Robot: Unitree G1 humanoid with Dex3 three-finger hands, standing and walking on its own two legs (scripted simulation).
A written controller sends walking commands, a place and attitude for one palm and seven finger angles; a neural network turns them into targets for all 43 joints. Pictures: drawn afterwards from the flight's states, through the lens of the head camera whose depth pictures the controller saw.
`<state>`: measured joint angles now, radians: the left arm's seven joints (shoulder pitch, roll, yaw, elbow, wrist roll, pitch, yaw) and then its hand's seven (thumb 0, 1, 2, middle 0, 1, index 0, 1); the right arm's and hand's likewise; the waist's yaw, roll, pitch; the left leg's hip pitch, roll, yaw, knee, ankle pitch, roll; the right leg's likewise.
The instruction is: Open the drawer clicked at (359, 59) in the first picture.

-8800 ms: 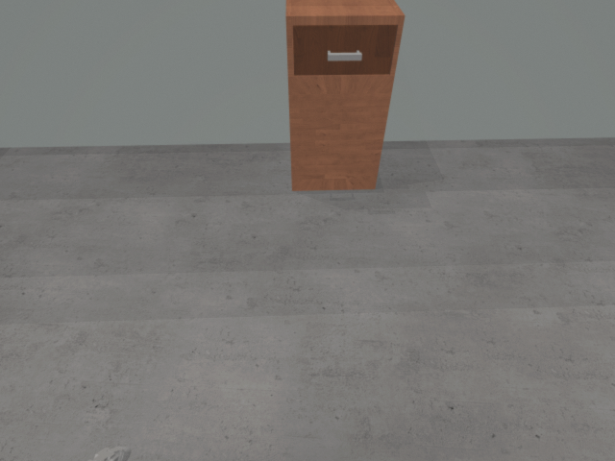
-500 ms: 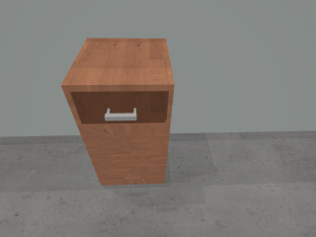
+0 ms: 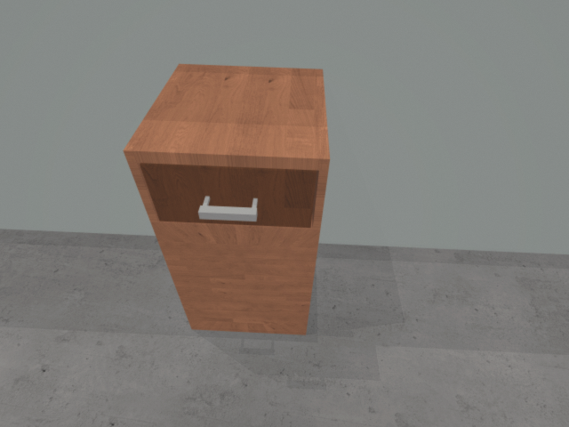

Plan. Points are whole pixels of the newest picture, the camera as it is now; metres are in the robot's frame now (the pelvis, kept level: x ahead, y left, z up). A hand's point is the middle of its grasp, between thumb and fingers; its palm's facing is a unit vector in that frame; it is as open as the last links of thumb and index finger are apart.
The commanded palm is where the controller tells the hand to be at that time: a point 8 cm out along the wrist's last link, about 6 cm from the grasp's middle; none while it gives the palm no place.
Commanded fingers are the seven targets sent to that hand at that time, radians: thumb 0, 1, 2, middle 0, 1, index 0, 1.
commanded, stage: shuffle to correct the standing spot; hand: left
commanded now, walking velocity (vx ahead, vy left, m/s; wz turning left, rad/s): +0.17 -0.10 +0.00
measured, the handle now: (229, 207) +0.59 +0.16 -0.08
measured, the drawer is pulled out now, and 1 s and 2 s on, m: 0.00 0.00 0.00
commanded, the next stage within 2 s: come to a stop and stand still in 0.14 s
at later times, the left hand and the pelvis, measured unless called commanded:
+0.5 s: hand out of the picture +0.08 +0.08 -0.18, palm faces +0.11 -0.99 -0.12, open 7.3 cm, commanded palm none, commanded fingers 0.00 0.90 0.90 -0.20 -0.30 -0.20 -0.30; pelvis +0.11 -0.05 -0.01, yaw +1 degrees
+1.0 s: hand out of the picture +0.12 +0.14 -0.18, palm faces +0.05 -0.98 -0.19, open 7.4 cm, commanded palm none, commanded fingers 0.00 0.90 0.90 -0.20 -0.30 -0.20 -0.30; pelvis +0.09 -0.03 -0.01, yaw -1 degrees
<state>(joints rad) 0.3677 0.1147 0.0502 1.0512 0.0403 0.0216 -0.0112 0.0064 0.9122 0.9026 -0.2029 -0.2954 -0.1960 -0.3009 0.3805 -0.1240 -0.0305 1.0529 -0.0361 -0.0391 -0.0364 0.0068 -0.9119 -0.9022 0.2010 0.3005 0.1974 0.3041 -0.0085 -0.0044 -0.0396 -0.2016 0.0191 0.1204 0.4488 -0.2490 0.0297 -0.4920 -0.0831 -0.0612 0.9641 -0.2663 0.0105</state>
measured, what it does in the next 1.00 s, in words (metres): steps on the spot: right foot, then left foot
